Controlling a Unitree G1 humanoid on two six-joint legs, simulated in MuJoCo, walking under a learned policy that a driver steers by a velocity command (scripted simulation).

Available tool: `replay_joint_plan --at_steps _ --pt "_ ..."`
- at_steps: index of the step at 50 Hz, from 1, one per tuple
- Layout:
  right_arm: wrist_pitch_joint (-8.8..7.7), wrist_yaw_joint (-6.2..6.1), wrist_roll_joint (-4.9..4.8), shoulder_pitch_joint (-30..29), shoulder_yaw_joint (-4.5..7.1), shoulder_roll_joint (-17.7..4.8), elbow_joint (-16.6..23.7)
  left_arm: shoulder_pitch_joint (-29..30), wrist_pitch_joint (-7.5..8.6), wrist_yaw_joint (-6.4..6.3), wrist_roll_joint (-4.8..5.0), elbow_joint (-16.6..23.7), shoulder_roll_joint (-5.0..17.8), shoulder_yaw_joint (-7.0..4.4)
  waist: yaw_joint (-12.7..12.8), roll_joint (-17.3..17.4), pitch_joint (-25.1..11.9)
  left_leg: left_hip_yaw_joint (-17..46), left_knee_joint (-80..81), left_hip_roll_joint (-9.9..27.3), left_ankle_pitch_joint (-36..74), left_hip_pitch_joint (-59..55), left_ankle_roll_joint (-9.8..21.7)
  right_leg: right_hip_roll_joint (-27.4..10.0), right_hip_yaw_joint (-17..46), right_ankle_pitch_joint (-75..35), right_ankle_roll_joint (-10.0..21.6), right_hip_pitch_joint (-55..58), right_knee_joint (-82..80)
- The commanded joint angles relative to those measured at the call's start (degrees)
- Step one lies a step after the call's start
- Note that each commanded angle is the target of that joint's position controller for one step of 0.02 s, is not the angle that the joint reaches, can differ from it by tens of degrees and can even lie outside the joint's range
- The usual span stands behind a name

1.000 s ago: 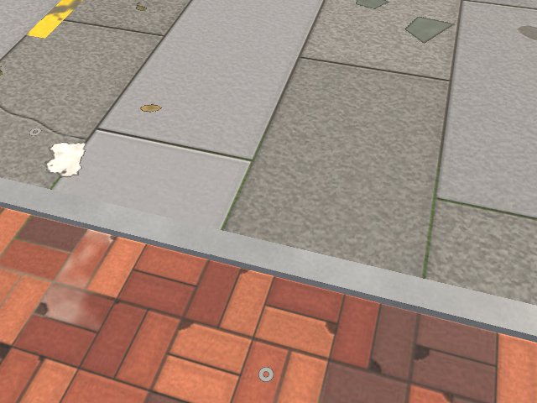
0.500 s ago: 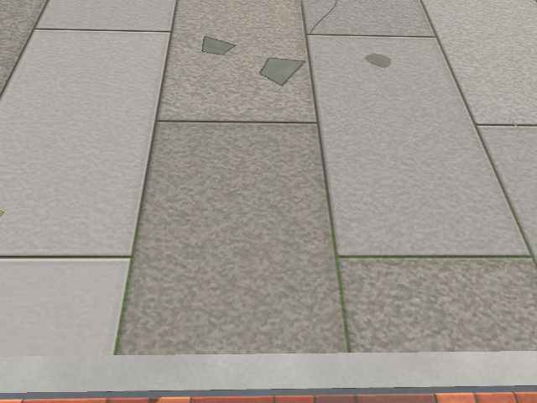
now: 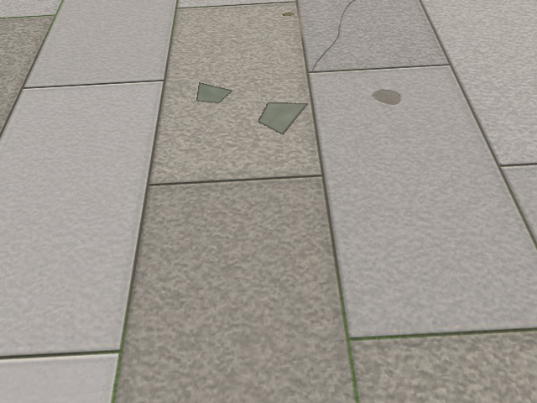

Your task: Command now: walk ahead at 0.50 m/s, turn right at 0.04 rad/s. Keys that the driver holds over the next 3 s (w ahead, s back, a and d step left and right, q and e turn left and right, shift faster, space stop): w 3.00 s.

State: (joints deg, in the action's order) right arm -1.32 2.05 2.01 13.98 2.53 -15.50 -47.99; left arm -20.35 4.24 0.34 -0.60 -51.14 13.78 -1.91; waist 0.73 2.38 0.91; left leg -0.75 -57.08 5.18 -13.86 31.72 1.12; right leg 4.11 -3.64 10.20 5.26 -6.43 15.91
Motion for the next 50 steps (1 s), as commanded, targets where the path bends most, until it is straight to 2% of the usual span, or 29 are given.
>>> replay_joint_plan --at_steps 1,5,8,10,12,13,14,15,16,17,18,19,21,24,26,29,32,36,38,39,40,41,42,43,44,45,46,48,50 --pt "0.01 0.27 0.08 -2.3 0.42 -2.3 3.4 -0.6 1.13 -0.07 0.26 1.4 6.6 -1.48 -0.8 -5.5 3.0 0.0 5.1 1.7 6.3 6.2 -1.3 -14.9 10.9 -11.9 7.7 1.1 -10.1" --pt "-0.3 0.27 -0.39 -10.1 -0.32 -1.4 5.5 -4.1 1.19 0.04 0.05 -1.0 7.1 -1.54 1.2 -5.5 4.1 -1.8 15.5 0.4 12.1 4.5 -0.9 -14.4 8.0 -16.3 6.9 3.1 -9.7" --pt "-0.51 0.07 -0.49 -14.1 -0.38 -2.1 6.9 -6.7 1.0 -0.28 -0.31 -3.0 7.7 -1.58 2.3 -5.6 4.9 -2.5 20.2 -0.7 12.1 4.0 0.6 -15.7 7.7 -19.2 6.3 7.3 -8.2" --pt "-0.78 -0.09 -0.42 -15.0 -0.22 -2.6 7.5 -7.0 0.8 -0.64 -0.55 -4.0 8.2 -1.69 1.9 -5.7 5.3 -2.8 22.5 -1.5 9.3 2.9 2.1 -16.9 7.7 -23.1 5.8 10.2 -6.3" --pt "-1.23 -0.55 -0.34 -11.6 0.2 -3.3 6.7 -5.6 0.69 -0.93 -0.7 -4.5 9.0 -1.85 -0.2 -6.0 3.7 -4.0 25.0 -3.9 5.1 -3.6 4.0 -16.9 6.5 -34.9 4.6 11.5 -0.8" --pt "-1.57 -1.0 -0.18 -6.0 0.72 -3.9 4.9 -4.8 0.54 -0.98 -0.73 -4.8 9.6 -1.97 -2.8 -5.8 0.7 -5.0 26.9 -5.9 4.1 -11.0 5.1 -16.0 5.3 -42.3 3.7 11.2 6.3" --pt "-2.18 -1.58 0.35 3.8 1.51 -5.3 1.4 -4.3 0.37 -0.97 -0.6 -4.9 9.1 -1.75 -6.8 -3.9 -4.7 -5.0 29.6 -6.5 5.7 -23.5 6.7 -13.2 2.9 -41.8 2.5 7.3 17.8" --pt "-2.62 -2.3 1.62 14.6 2.81 -10.0 -0.8 -4.6 0.5 -0.96 -0.29 -3.2 6.9 -0.97 -10.2 1.5 -12.1 8.3 30.6 5.6 0.9 -38.6 9.7 -10.0 0.7 -23.6 1.3 -4.3 35.3" --pt "-2.36 -2.14 1.34 16.2 4.19 -15.7 -1.5 -11.4 0.53 -0.44 1.26 -2.9 1.4 -0.15 -6.6 15.3 -17.6 37.1 38.8 20.0 -2.7 -50.7 17.2 1.8 0.5 18.4 -0.9 -23.9 54.4" --pt "-1.8 -1.75 -0.91 10.9 3.57 -11.9 -0.8 -6.8 0.26 -0.69 -0.43 -3.3 7.0 -1.5 -5.6 5.1 -12.3 37.5 41.8 17.1 -6.3 -45.0 15.6 -1.6 8.5 17.7 0.2 -28.7 58.3" --pt "-1.83 -1.62 -1.29 4.8 2.59 -8.3 0.1 -2.8 0.48 -0.31 -0.3 -2.2 7.0 -1.77 -3.4 2.0 -4.7 28.1 42.5 15.3 -5.3 -36.9 14.2 -4.5 7.9 12.1 0.6 -29.6 56.9" --pt "-2.19 -1.35 -1.03 2.1 1.79 -5.2 0.2 -0.7 0.65 -0.1 -0.19 -1.9 5.8 -1.45 -2.2 -0.5 -1.4 22.2 44.5 12.7 0.5 -30.9 12.9 -6.5 7.3 8.4 0.4 -27.9 53.8" --pt "-2.93 -1.52 -1.22 1.1 0.96 -2.7 -1.2 -1.4 -0.65 0.36 -1.3 -2.6 4.0 -1.15 0.3 1.6 0.4 13.8 46.8 8.5 7.9 -24.3 10.3 -8.6 6.4 6.1 -0.7 -22.8 49.1" --pt "-4.13 -1.54 -1.56 5.1 1.14 -3.6 -3.7 0.6 -1.86 1.16 -1.55 -2.2 2.6 -0.98 1.0 1.1 0.8 9.5 48.8 7.4 14.4 -23.4 11.0 -9.1 4.7 3.5 -2.2 -23.6 46.2" --pt "-4.28 -1.58 -1.6 7.1 1.24 -4.1 -4.9 5.7 -2.18 1.41 -1.57 -0.7 2.6 -0.9 0.3 0.8 2.7 7.7 50.6 6.8 14.2 -24.2 11.2 -10.1 3.7 -0.5 -3.2 -27.9 42.3" --pt "-4.15 -1.57 -1.65 9.7 0.93 -3.5 -6.4 13.1 -2.09 1.58 -1.25 1.5 2.1 -0.55 -1.2 0.8 4.4 4.9 51.3 5.2 16.8 -25.9 10.5 -10.4 2.2 -6.1 -4.4 -30.6 33.1" --pt "-4.21 -1.73 -1.53 12.1 0.87 -3.8 -7.6 18.8 -1.83 1.66 -0.88 3.2 1.3 0.06 -2.8 1.2 4.7 2.9 50.7 4.8 20.4 -27.6 9.9 -9.0 0.4 -10.1 -4.4 -28.4 24.4" --pt "-3.85 -2.32 -0.99 14.9 0.88 -4.1 -9.6 23.3 -1.53 1.39 -0.82 4.9 2.1 0.02 -3.8 1.6 5.5 2.9 48.4 7.0 25.5 -33.9 9.9 -7.7 -0.2 -8.7 -2.8 -27.9 18.7" --pt "-3.6 -2.73 -0.69 14.3 1.08 -4.6 -10.1 22.8 -1.13 1.22 -0.85 5.1 2.8 -0.31 -2.9 1.7 5.3 2.7 45.6 8.2 30.9 -36.7 9.5 -6.8 -0.3 -4.8 -1.2 -25.9 16.6" --pt "-3.5 -2.88 -0.59 13.3 1.18 -5.0 -10.1 20.8 -0.84 1.02 -0.87 4.6 3.2 -0.61 -1.6 1.9 4.3 2.1 42.5 8.3 37.4 -37.2 8.8 -5.6 -0.8 -2.4 -0.2 -22.3 15.3" --pt "-3.37 -2.94 -0.54 12.4 1.29 -5.4 -10.2 15.9 -0.49 0.68 -0.96 3.1 3.9 -1.11 0.5 2.0 1.8 1.3 36.7 7.8 44.7 -37.1 8.1 -3.7 -1.6 -0.7 0.9 -16.0 13.7" --pt "-3.13 -2.83 -0.71 11.6 1.16 -5.1 -10.2 6.7 0.09 0.18 -1.35 -0.1 4.9 -1.84 4.4 0.2 -2.9 -0.7 26.1 5.5 46.1 -34.4 7.0 -2.3 -2.3 -2.3 2.4 -4.7 10.1" --pt "-3.23 -2.67 -1.15 11.3 0.56 -3.7 -8.7 -4.0 0.63 -0.55 -2.65 -2.7 8.7 -3.1 8.0 -3.6 -9.7 -2.5 10.8 3.0 32.3 -23.8 5.7 -10.9 7.2 1.3 5.4 10.5 9.4" --pt "-3.3 -1.95 -3.43 17.8 -0.69 2.5 -7.3 -9.1 0.36 -0.79 -3.17 -3.4 15.1 -4.82 5.9 -17.2 -17.6 -5.6 -12.2 -7.8 -5.6 -2.4 2.7 -28.3 35.8 6.9 13.9 27.2 4.2" --pt "-3.13 -2.35 -1.82 14.2 0.94 -3.6 -8.0 -4.8 -0.52 -0.42 -0.8 -3.0 12.3 -4.39 5.5 -9.6 -15.7 2.9 -17.7 -7.7 -15.0 3.3 3.7 -27.1 41.2 8.6 13.5 23.1 -0.6" --pt "-3.3 -2.2 -1.64 9.3 1.36 -4.1 -6.4 1.9 -0.55 -0.3 -0.16 -2.0 9.4 -3.55 3.0 -7.2 -6.8 3.8 -17.2 -4.4 -9.9 5.5 4.3 -24.8 31.1 7.7 11.6 15.1 -1.1" --pt "-3.61 -1.96 -1.63 6.9 1.15 -3.1 -6.0 5.0 -0.12 -0.06 -0.35 -1.7 5.9 -2.65 1.7 -4.7 -2.9 3.8 -14.0 -2.4 -5.9 3.8 4.3 -22.3 25.3 2.3 10.0 8.2 -3.1" --pt "-2.36 -1.49 -0.23 7.5 1.02 -1.2 -6.6 6.2 0.69 -0.38 -0.12 -3.0 2.7 -1.67 -1.6 -5.8 0.2 3.4 -8.4 -0.2 -3.1 -1.7 3.3 -17.6 16.7 -4.5 6.5 -0.1 -5.7" --pt "-1.18 -0.84 0.19 7.8 0.89 0.3 -6.9 3.6 1.62 -0.45 -0.03 -4.5 2.8 -1.56 -2.5 -5.7 -0.1 2.3 -6.6 -0.2 -1.9 -3.4 2.2 -16.4 13.7 -9.4 6.6 -1.6 -6.8"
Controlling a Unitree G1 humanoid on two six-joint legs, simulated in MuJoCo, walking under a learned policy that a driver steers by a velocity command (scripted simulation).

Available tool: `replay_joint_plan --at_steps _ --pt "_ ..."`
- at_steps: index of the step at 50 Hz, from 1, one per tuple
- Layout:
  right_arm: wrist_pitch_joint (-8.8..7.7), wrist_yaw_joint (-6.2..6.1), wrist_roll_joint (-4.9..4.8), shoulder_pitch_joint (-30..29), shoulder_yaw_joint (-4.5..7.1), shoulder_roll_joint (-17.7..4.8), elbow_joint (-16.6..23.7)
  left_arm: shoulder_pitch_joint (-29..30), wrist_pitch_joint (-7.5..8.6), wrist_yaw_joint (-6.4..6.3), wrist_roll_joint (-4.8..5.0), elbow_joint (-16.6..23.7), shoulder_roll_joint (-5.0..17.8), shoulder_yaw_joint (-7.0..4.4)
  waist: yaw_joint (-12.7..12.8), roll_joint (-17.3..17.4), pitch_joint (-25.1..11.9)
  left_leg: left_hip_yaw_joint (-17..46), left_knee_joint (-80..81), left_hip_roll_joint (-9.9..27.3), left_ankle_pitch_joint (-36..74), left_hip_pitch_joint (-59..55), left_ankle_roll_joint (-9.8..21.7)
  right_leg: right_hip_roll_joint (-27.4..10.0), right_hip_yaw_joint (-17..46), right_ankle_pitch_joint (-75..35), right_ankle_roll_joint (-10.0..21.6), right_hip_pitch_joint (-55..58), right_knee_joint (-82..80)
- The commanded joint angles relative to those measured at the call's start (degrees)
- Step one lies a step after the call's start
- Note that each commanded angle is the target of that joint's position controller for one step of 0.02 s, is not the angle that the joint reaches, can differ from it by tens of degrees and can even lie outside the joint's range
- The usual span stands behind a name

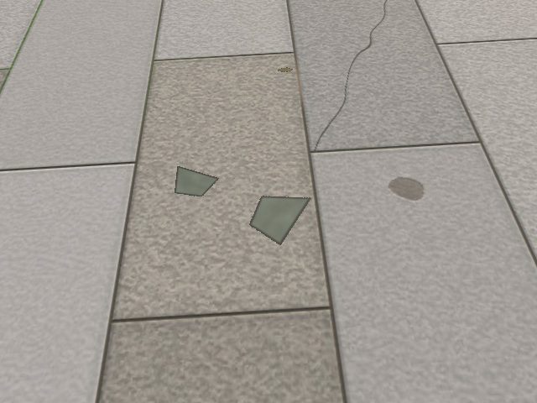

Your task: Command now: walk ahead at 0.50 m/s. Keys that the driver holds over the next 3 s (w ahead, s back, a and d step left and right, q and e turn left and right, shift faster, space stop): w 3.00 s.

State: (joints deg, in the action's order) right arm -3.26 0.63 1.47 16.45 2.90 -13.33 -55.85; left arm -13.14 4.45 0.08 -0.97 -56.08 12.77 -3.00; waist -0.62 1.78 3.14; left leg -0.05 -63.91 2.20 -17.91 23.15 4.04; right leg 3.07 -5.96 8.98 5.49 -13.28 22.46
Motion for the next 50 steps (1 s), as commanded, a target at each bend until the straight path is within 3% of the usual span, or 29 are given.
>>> replay_joint_plan --at_steps 1,3,7,14,17,18,19,20,21,22,23,24,25,26,28,31,36,41,44,45,46,47,48,49,50 --pt "1.15 0.81 0.8 4.1 0.56 -1.8 1.3 -4.7 1.72 -0.21 0.57 -0.2 4.6 -0.61 -1.4 -4.9 -1.8 1.1 1.5 3.1 3.2 6.3 -1.2 -15.1 14.8 -8.8 6.6 5.1 -14.2" --pt "1.67 1.02 0.79 -0.8 0.58 -2.1 2.9 -6.5 1.91 -0.21 0.57 -1.0 5.7 -0.79 -0.9 -4.6 0.1 0.2 5.1 4.2 7.0 10.2 -2.3 -14.7 13.4 -7.8 6.9 5.3 -16.2" --pt "1.57 1.14 0.14 -10.1 0.24 -2.1 6.0 -10.2 1.56 -0.18 0.46 -2.2 5.2 -0.39 1.1 -4.4 2.2 -1.5 16.0 4.5 14.0 14.1 -3.6 -13.3 10.7 -10.5 6.3 7.9 -17.3" --pt "0.86 0.85 -0.18 -19.9 -0.36 -2.1 9.5 -16.4 1.16 -0.89 -0.3 -5.0 5.5 -0.29 4.0 -5.3 3.5 -3.9 28.5 1.8 15.2 13.8 -1.4 -15.3 8.6 -20.9 6.2 18.0 -13.9" --pt "0.12 0.52 -0.18 -17.4 0.13 -3.0 9.4 -14.7 0.94 -1.37 -0.63 -5.4 6.5 -0.64 1.7 -5.8 2.4 -4.9 32.0 -0.5 9.4 7.9 1.2 -16.3 7.4 -33.7 4.9 20.6 -8.0" --pt "-0.2 0.15 -0.1 -12.9 0.61 -3.7 8.1 -13.8 0.87 -1.42 -0.66 -5.4 7.1 -0.81 -0.4 -6.1 0.1 -5.8 33.3 -2.4 7.6 1.6 2.3 -15.9 6.5 -41.6 4.2 20.2 -2.5" --pt "-0.72 -0.29 0.18 -4.1 1.27 -4.4 5.0 -12.7 0.65 -1.28 -0.38 -5.3 7.1 -0.81 -4.2 -4.6 -4.3 -6.8 37.1 -4.2 9.8 -9.0 3.7 -13.9 4.7 -44.4 3.1 18.1 7.4" --pt "-1.31 -0.91 1.33 6.6 2.44 -7.5 1.9 -12.2 0.7 -1.12 0.05 -4.3 6.0 -0.34 -7.9 -2.1 -10.6 -0.5 37.5 1.5 8.8 -24.6 6.1 -11.4 3.2 -33.2 1.9 8.1 21.2" --pt "-1.35 -1.14 2.37 13.6 4.19 -14.3 1.2 -17.5 0.72 -0.42 2.4 -2.6 0.5 0.8 -7.0 10.3 -18.9 26.6 41.7 19.3 1.7 -41.8 13.4 -2.0 -0.7 -1.9 -1.2 -12.2 44.3" --pt "-0.47 -0.51 0.18 9.9 3.98 -13.0 1.3 -16.2 0.69 -0.37 0.83 -3.3 4.5 -0.5 -5.7 7.2 -19.1 38.7 48.7 21.3 1.4 -39.4 14.6 0.7 7.6 19.8 -0.4 -19.1 52.2" --pt "-0.25 -0.37 -0.8 2.8 3.24 -10.4 2.3 -11.4 0.49 -0.3 0.31 -1.9 5.3 -1.03 -2.7 3.4 -9.5 28.9 49.1 19.3 -1.9 -31.0 12.8 -3.2 9.2 15.3 0.2 -22.7 53.4" --pt "-0.57 -0.1 -0.81 -1.2 2.13 -6.2 3.0 -8.3 0.77 0.01 0.14 -1.1 4.4 -0.79 -1.7 0.2 -4.3 22.5 51.5 16.9 0.8 -23.1 11.3 -5.4 9.0 10.8 0.2 -21.9 50.3" --pt "-0.96 -0.15 -0.71 -2.8 1.48 -4.1 2.7 -7.4 0.47 0.15 -0.07 -1.2 3.1 -0.78 0.0 0.3 -1.5 17.2 53.4 14.0 3.8 -18.0 9.0 -7.1 8.6 8.5 0.0 -19.8 46.6" --pt "-1.33 -0.38 -0.9 -3.0 0.9 -2.4 1.9 -8.2 -0.28 0.37 -0.91 -1.3 2.4 -0.67 1.6 1.6 -0.4 13.2 54.5 11.6 7.6 -14.2 7.4 -8.2 8.4 7.2 -0.7 -16.9 43.7" --pt "-2.24 -0.58 -0.71 0.1 0.69 -2.5 0.3 -8.8 -1.48 0.97 -1.37 -1.6 1.2 -0.57 2.4 1.8 -1.0 9.5 55.2 10.2 14.4 -12.8 7.4 -8.2 7.2 5.7 -1.8 -14.9 42.0" --pt "-2.76 -0.66 -0.84 3.7 0.98 -4.6 -1.1 -2.7 -2.33 1.33 -1.29 0.8 1.5 -0.6 2.2 1.3 0.7 6.5 57.2 9.4 17.2 -14.1 8.0 -9.5 5.8 0.8 -3.4 -20.4 37.0" --pt "-2.61 -0.73 -0.84 8.4 0.42 -4.0 -2.4 9.1 -2.18 1.64 -0.52 5.0 1.1 0.08 -0.5 1.5 2.7 3.0 57.8 7.6 22.9 -17.9 7.1 -8.9 3.3 -7.5 -4.8 -23.2 21.8" --pt "-2.37 -1.35 -0.36 13.1 0.42 -4.4 -4.4 16.0 -1.73 1.49 -0.29 7.7 1.4 0.47 -2.6 2.0 3.4 2.1 55.5 9.6 29.7 -26.1 7.3 -6.9 1.7 -7.8 -3.1 -22.8 12.9" --pt "-2.06 -1.89 0.11 12.1 0.75 -5.3 -4.9 14.9 -1.01 1.25 -0.27 8.2 2.5 0.03 -1.0 2.3 2.9 1.4 50.6 11.2 40.2 -30.0 6.5 -5.2 1.3 -2.0 -0.6 -18.9 9.4" --pt "-2.01 -1.98 0.21 11.0 0.9 -5.8 -4.8 11.6 -0.7 0.95 -0.29 7.3 3.1 -0.36 0.7 2.7 1.1 0.6 46.4 11.0 48.2 -29.9 5.8 -3.5 0.6 0.3 0.5 -13.8 8.3" --pt "-1.83 -1.9 0.13 10.2 0.99 -6.1 -4.8 4.6 -0.27 0.54 -0.43 5.1 3.9 -0.97 3.7 2.2 -2.3 -0.4 38.3 9.9 53.5 -29.1 5.0 -1.5 -0.3 0.4 1.7 -5.6 5.7" --pt "-1.74 -1.74 -0.21 9.5 0.74 -5.6 -4.4 -5.6 0.36 -0.03 -1.15 1.7 5.7 -1.9 7.7 0.2 -7.9 -2.4 26.5 7.5 48.8 -23.0 3.8 -2.6 1.2 -1.8 3.6 8.1 3.5" --pt "-1.86 -1.24 -1.66 10.9 -0.25 -2.3 -2.0 -15.2 0.71 -0.74 -2.66 0.2 11.3 -3.37 9.5 -7.4 -16.0 -5.3 7.4 3.0 27.3 -7.4 1.7 -17.4 19.2 3.7 8.0 25.3 2.3" --pt "-1.8 -0.8 -2.59 15.8 -0.23 -0.1 -2.2 -15.8 0.05 -0.25 -1.96 -0.2 14.3 -4.14 6.9 -16.2 -20.9 -2.9 -9.1 -7.1 -14.2 8.1 0.6 -28.5 43.7 3.6 14.7 33.3 -5.5" --pt "-1.36 -1.07 -1.17 9.6 1.07 -4.8 -1.8 -9.2 -0.52 0.04 -0.12 0.7 11.2 -3.46 5.3 -6.3 -13.7 3.5 -11.6 -2.8 -9.4 12.7 1.7 -24.6 38.6 8.9 12.0 26.6 -6.6"
Over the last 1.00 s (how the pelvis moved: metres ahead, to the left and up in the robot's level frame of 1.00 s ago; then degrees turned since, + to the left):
0.54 0.01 -0.01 1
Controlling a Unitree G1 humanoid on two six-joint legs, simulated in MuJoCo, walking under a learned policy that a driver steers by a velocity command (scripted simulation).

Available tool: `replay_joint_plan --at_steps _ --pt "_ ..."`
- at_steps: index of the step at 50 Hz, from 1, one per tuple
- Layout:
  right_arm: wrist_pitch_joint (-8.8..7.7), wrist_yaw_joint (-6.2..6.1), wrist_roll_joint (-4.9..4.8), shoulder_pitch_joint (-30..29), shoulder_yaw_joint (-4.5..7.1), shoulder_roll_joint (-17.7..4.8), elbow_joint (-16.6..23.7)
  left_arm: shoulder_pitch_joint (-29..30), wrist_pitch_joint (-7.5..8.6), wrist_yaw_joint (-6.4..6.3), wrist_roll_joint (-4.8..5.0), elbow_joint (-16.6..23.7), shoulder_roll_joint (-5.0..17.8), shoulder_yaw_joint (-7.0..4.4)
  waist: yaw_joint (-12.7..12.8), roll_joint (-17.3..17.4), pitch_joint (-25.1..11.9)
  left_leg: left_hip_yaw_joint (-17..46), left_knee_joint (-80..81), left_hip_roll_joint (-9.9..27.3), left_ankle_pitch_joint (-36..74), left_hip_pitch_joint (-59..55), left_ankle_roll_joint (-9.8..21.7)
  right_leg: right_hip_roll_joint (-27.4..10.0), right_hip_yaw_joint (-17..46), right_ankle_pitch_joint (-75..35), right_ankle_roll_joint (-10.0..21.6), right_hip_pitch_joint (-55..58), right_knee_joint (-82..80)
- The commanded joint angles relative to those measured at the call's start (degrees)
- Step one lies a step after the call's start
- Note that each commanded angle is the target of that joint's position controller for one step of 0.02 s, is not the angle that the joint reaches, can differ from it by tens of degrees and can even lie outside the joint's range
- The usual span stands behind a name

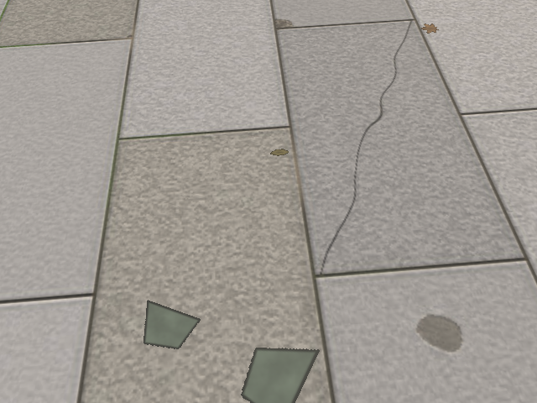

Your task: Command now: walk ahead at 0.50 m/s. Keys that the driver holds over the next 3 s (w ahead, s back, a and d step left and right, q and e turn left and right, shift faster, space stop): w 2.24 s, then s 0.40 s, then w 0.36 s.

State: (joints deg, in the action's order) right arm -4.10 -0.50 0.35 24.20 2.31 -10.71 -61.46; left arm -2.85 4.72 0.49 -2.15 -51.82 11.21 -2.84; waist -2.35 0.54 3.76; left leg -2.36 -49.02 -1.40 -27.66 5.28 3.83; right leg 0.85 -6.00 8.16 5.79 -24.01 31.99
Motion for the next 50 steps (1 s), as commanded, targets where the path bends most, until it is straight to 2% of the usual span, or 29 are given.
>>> replay_joint_plan --at_steps 1,2,3,4,6,9,11,14,19,21,22,23,24,25,26,27,28,29,30,31,32,34,36,39,41,44,47,49,50 --pt "-0.91 0.41 0.18 -2.2 1.65 -6.8 5.2 -13.8 -0.64 -0.2 1.45 -2.5 9.1 -2.58 5.3 -3.5 -7.0 5.5 -24.2 3.0 6.1 31.1 2.0 -20.4 30.6 8.1 9.9 28.5 -18.1" --pt "-0.95 0.56 0.28 -3.7 1.56 -5.7 5.3 -11.2 -0.27 -0.07 1.21 -2.3 6.3 -1.79 3.7 -2.1 -3.9 5.2 -20.9 4.9 9.6 28.9 1.9 -17.6 25.1 3.9 7.9 22.6 -20.2" --pt "-0.34 0.75 1.16 -3.4 1.61 -5.0 5.1 -10.9 0.1 -0.29 1.44 -3.0 4.8 -1.28 2.2 -3.0 -2.2 4.9 -18.3 5.9 10.9 26.4 1.3 -15.4 20.9 -0.3 6.4 18.5 -21.3" --pt "0.44 1.14 1.67 -2.1 1.39 -3.8 4.7 -11.4 0.43 -0.5 1.52 -3.8 3.5 -0.79 0.9 -3.9 -2.3 4.6 -16.4 6.5 11.7 23.8 0.5 -13.8 17.7 -2.5 5.5 16.1 -22.3" --pt "1.47 1.67 1.95 -2.8 1.43 -3.1 5.1 -14.7 1.29 -0.71 1.6 -5.3 4.5 -0.81 0.3 -3.6 -2.2 3.4 -14.6 6.6 12.8 23.7 -0.6 -13.0 15.2 -7.7 5.9 15.3 -23.2" --pt "2.32 2.01 1.94 -9.7 1.45 -3.7 7.6 -17.8 1.62 -0.78 1.62 -6.2 6.4 -1.02 0.9 -3.3 0.2 2.1 -9.4 8.0 17.9 29.5 -2.3 -12.3 12.8 -8.1 6.4 16.0 -25.6" --pt "2.36 2.11 1.58 -14.8 1.35 -4.0 9.4 -19.8 1.47 -0.74 1.58 -6.6 6.0 -0.75 2.1 -3.3 1.3 1.3 -4.0 8.4 21.6 32.3 -3.1 -11.6 11.5 -9.9 6.2 17.5 -26.3" --pt "2.09 2.2 1.06 -20.7 0.73 -3.3 11.4 -22.3 1.41 -0.74 1.55 -7.2 5.9 -0.5 3.6 -3.5 1.8 -0.4 5.1 7.3 26.0 31.5 -3.3 -10.6 9.2 -14.2 5.5 19.6 -26.1" --pt "1.55 1.99 0.89 -27.4 0.37 -3.8 14.1 -26.8 1.12 -1.32 0.99 -9.1 6.3 -0.47 5.6 -4.2 2.7 -1.9 13.5 5.3 26.0 31.6 -1.3 -12.6 8.2 -21.1 5.7 28.1 -23.6" --pt "1.1 1.89 0.9 -27.3 0.59 -4.5 14.7 -26.5 0.92 -1.69 0.67 -9.5 6.9 -0.7 4.7 -4.3 2.7 -2.0 15.7 4.5 22.5 30.1 0.3 -13.9 7.9 -26.7 5.3 31.1 -20.9" --pt "0.81 1.72 0.89 -25.6 0.81 -4.8 14.4 -25.5 0.88 -1.83 0.58 -9.4 7.3 -0.83 3.6 -4.5 1.9 -2.6 17.0 3.3 20.3 26.8 1.4 -14.0 7.2 -33.0 4.7 31.5 -18.2" --pt "0.5 1.38 0.93 -21.8 1.23 -5.5 13.3 -24.5 0.82 -1.91 0.5 -9.4 7.9 -1.0 1.8 -5.0 -0.1 -3.4 18.1 1.5 18.1 21.3 2.4 -13.8 6.4 -41.0 3.9 31.4 -13.5" --pt "0.06 0.96 1.1 -14.3 1.86 -6.3 10.8 -23.5 0.61 -1.81 0.61 -9.3 8.2 -1.09 -1.5 -4.2 -3.9 -4.3 21.0 -0.4 18.7 12.6 3.7 -12.5 5.2 -45.3 3.1 30.4 -4.8" --pt "-0.55 0.4 1.95 -4.0 2.84 -8.4 7.5 -22.9 0.54 -1.66 1.0 -8.8 7.6 -0.8 -5.3 -2.3 -9.5 -1.7 22.5 1.8 20.5 -1.7 5.6 -10.1 3.4 -38.5 1.9 23.1 7.4" --pt "-0.84 -0.16 3.35 4.7 4.36 -14.2 6.2 -25.4 0.6 -1.07 2.87 -6.6 3.6 0.26 -6.3 6.6 -17.5 18.8 24.5 17.4 13.9 -18.9 10.5 -4.1 0.1 -14.6 -0.5 5.8 27.5" --pt "0.08 0.55 1.93 3.7 4.87 -15.8 6.0 -28.2 0.64 -0.71 3.02 -6.9 4.1 -0.43 -4.1 13.4 -21.8 41.4 33.1 25.9 13.7 -23.6 15.7 4.5 4.4 21.8 -1.0 -6.6 42.4" --pt "0.49 0.83 0.5 -3.5 4.29 -13.6 7.2 -23.4 0.25 -0.87 1.81 -6.2 6.9 -1.26 -1.5 5.4 -13.5 34.4 33.7 23.3 9.9 -16.4 14.0 -0.1 9.4 17.6 -0.1 -11.2 45.2" --pt "0.25 0.97 0.29 -8.3 3.13 -9.3 8.1 -19.1 0.53 -0.57 1.47 -5.0 6.0 -1.08 -0.6 1.8 -6.7 26.9 35.5 21.3 11.1 -7.9 12.6 -2.3 9.1 12.9 -0.1 -11.9 43.0" --pt "-0.12 0.98 0.54 -10.4 2.3 -6.6 7.9 -17.8 0.49 -0.38 1.42 -4.9 4.6 -0.96 1.3 0.5 -3.0 21.4 37.8 18.3 14.0 -1.7 10.2 -4.4 8.8 10.0 -0.2 -9.9 38.8" --pt "-0.57 0.71 0.39 -10.4 1.7 -4.9 7.0 -17.8 -0.16 -0.18 0.49 -4.7 4.1 -1.02 2.8 1.9 -1.6 17.4 39.0 16.0 17.8 2.2 8.5 -5.6 8.8 8.6 -0.8 -7.3 35.5" --pt "-0.95 0.53 0.45 -9.7 1.32 -4.1 6.3 -19.2 -0.96 0.17 0.0 -5.3 3.0 -0.81 3.8 2.5 -1.7 14.4 39.7 14.5 20.4 4.1 7.7 -6.0 8.4 7.8 -1.4 -4.9 33.9" --pt "-1.8 0.38 0.38 -6.4 1.42 -5.3 5.0 -18.5 -1.94 0.64 -0.21 -4.9 2.5 -0.84 4.3 2.4 -2.0 11.7 40.4 13.6 26.3 4.4 8.1 -6.1 7.2 6.5 -2.4 -5.1 32.0" --pt "-2.08 0.35 0.27 -4.4 1.65 -6.9 4.3 -14.1 -2.55 0.88 -0.17 -3.2 2.9 -0.83 4.1 2.2 -0.6 9.8 42.0 13.2 26.9 3.8 8.4 -7.0 6.2 3.1 -3.5 -9.0 28.6" --pt "-1.93 0.38 0.22 -1.2 1.3 -6.6 3.6 -6.3 -2.73 1.09 0.22 -0.4 3.4 -0.69 2.4 2.2 1.3 7.8 43.3 12.1 29.2 1.3 8.1 -7.8 4.9 -2.5 -4.9 -13.8 20.8" --pt "-1.87 0.37 0.22 0.4 1.1 -6.4 3.3 -2.1 -2.56 1.2 0.58 1.1 2.9 -0.29 1.4 2.4 1.7 6.1 43.1 11.3 32.3 -0.1 7.4 -7.1 3.8 -5.6 -5.3 -13.5 14.4" --pt "-1.9 0.16 0.32 3.6 1.01 -6.7 2.2 2.8 -2.35 1.2 0.89 2.8 2.4 0.26 -0.2 3.0 1.9 4.7 42.3 11.4 36.7 -3.9 7.1 -5.6 2.2 -8.2 -4.7 -12.4 7.3" --pt "-1.6 -0.26 0.81 5.8 1.01 -6.9 1.1 6.3 -1.95 1.07 0.9 4.4 3.0 0.3 -1.1 3.3 2.6 4.5 40.2 13.1 41.2 -9.5 7.4 -4.6 1.7 -6.4 -3.3 -12.8 3.3" --pt "-1.39 -0.63 1.13 5.4 1.22 -7.5 0.8 6.2 -1.49 0.96 0.91 5.0 3.7 0.09 -0.3 3.5 2.5 4.2 37.5 14.4 47.1 -12.3 7.1 -3.7 1.5 -2.8 -1.7 -11.1 1.0" --pt "-1.34 -0.76 1.21 4.3 1.33 -7.9 0.9 4.4 -1.2 0.79 0.93 4.6 4.1 -0.14 1.0 3.8 1.7 3.5 34.7 14.5 53.6 -12.6 6.5 -2.5 1.0 -0.5 -0.7 -7.5 -0.3"
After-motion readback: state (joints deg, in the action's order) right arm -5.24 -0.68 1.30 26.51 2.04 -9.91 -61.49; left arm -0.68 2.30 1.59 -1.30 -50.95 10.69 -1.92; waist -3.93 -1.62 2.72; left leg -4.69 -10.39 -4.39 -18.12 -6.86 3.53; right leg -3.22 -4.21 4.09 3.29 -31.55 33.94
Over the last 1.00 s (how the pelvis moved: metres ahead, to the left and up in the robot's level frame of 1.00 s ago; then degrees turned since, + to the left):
0.54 0.01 -0.02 0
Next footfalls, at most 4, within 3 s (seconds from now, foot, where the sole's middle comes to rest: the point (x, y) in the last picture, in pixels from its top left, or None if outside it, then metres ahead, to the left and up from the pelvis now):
0.50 left None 0.44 0.10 -0.76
1.06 right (304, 293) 0.74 -0.08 -0.76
1.62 left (236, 208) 1.04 0.11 -0.76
2.16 right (288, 136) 1.34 -0.07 -0.76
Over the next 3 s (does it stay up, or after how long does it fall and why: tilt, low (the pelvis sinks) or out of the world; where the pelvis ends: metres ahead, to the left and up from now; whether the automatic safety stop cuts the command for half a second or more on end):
stays up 1.36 -0.01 0.03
